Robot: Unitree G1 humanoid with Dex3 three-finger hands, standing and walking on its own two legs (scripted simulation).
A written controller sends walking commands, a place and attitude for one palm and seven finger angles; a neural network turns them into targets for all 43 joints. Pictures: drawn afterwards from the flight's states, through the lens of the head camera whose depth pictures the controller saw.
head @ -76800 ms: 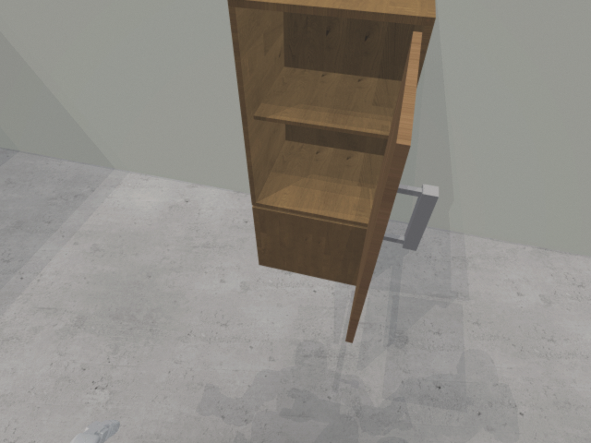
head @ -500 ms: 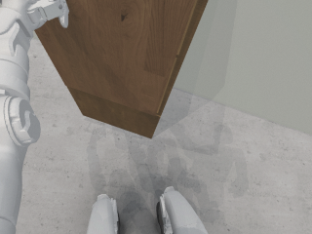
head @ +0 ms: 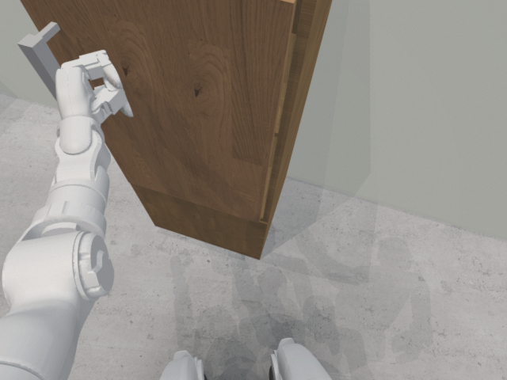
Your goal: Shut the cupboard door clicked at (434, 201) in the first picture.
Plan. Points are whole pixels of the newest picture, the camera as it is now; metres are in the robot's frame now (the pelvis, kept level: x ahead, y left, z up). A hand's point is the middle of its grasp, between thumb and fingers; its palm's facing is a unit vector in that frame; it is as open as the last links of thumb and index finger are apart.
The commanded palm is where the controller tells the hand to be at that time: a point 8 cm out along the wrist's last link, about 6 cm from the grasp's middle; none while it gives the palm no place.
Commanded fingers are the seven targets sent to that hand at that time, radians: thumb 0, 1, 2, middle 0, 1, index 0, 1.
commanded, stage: pull the fist back off the door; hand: left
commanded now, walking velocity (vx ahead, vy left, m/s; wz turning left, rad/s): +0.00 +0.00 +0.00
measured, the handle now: (62, 70) +0.62 +0.24 +0.10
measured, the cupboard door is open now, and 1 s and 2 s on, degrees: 0 0 0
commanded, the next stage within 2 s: draw the hand back to the body in 0.32 s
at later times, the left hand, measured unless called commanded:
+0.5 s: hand (115, 123) +0.48 +0.14 +0.11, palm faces +0.09 -1.00 +0.00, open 3.1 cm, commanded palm +0.43 +0.19 +0.11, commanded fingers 0.00 0.90 0.90 -1.30 -1.50 -1.30 -1.50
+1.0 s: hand (28, 196) +0.34 +0.20 +0.17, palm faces +0.10 -0.99 -0.10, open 3.1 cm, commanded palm +0.30 +0.24 +0.17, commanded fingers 0.00 0.90 0.90 -1.05 -1.23 -1.05 -1.23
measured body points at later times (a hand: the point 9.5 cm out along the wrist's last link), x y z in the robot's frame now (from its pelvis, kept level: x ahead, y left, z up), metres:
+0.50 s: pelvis +0.01 -0.01 +0.01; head +0.09 +0.00 +0.45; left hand +0.47 +0.19 +0.11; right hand +0.09 -0.26 -0.11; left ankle +0.02 +0.13 -0.67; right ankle +0.01 -0.13 -0.67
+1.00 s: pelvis +0.01 +0.01 +0.04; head +0.01 -0.01 +0.49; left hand +0.33 +0.25 +0.17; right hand +0.17 -0.24 -0.05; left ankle +0.02 +0.13 -0.67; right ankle +0.01 -0.13 -0.67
